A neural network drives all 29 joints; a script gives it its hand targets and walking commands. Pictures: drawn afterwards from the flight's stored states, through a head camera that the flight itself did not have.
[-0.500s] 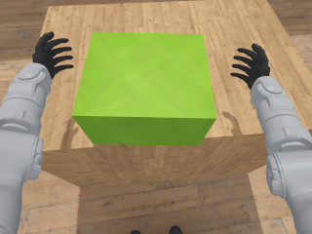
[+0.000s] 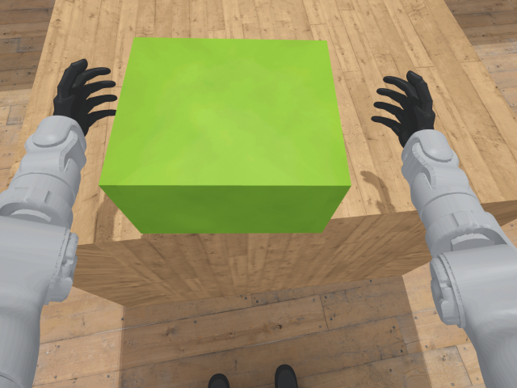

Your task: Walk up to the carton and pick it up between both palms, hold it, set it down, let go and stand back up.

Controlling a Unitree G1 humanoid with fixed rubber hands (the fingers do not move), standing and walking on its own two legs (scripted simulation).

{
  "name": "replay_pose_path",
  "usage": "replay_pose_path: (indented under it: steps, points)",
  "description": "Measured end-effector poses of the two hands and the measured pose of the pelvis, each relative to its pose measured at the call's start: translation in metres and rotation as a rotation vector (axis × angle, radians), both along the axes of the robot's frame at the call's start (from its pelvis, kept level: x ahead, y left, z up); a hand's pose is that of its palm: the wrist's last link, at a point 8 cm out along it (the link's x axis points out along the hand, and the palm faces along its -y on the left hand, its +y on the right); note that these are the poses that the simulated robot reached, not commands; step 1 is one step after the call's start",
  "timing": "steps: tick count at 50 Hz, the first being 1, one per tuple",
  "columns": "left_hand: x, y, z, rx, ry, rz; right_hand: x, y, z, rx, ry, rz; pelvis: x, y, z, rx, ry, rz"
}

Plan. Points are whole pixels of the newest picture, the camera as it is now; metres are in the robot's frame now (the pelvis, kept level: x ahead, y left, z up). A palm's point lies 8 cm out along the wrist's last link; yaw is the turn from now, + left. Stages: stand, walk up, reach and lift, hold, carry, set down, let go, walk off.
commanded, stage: reach and lift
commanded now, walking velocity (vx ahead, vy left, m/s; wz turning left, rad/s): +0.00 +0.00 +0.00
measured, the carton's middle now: (231, 139) +0.50 +0.00 +0.01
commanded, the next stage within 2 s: none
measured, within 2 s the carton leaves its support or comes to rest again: neither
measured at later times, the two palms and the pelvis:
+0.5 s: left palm (88, 121) +0.50 +0.20 +0.08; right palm (381, 131) +0.46 -0.23 +0.07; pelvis +0.00 +0.01 +0.00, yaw +0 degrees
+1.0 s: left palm (90, 121) +0.50 +0.20 +0.08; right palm (371, 131) +0.46 -0.21 +0.07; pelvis +0.01 +0.01 +0.00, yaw +1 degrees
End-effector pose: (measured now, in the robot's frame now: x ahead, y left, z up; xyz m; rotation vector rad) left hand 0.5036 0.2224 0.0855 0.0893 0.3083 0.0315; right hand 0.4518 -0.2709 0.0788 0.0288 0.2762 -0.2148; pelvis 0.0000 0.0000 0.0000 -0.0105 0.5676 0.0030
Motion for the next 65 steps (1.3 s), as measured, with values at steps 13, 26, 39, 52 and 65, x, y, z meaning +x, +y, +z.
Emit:
replay_pose_path:
  steps: [13, 26, 39, 52, 65]
  points:
    - [-0.004, -0.017, -0.005, 0.001, -0.005, -0.057, 0.001, 0.036, -0.01, 0.014, 0.02, 0.047, -0.007, 0.005, 0.0, -0.001, 0.009, 0.005]
    - [-0.005, -0.02, -0.004, 0.013, 0.007, -0.02, 0.007, 0.044, -0.011, 0.006, 0.023, 0.046, -0.001, 0.009, 0.002, -0.002, -0.001, 0.005]
    - [-0.006, -0.02, -0.004, 0.008, 0.004, -0.016, 0.01, 0.053, -0.009, 0.007, 0.023, 0.064, 0.005, 0.005, 0.004, -0.001, -0.022, 0.011]
    - [-0.006, -0.024, -0.005, 0.009, -0.005, -0.023, 0.01, 0.06, -0.013, 0.006, 0.023, 0.065, 0.006, 0.007, 0.004, -0.001, -0.029, 0.016]
    - [-0.007, -0.027, -0.005, 0.007, -0.011, -0.025, 0.008, 0.059, -0.013, 0.001, 0.023, 0.051, 0.005, 0.008, 0.005, 0.0, -0.04, 0.013]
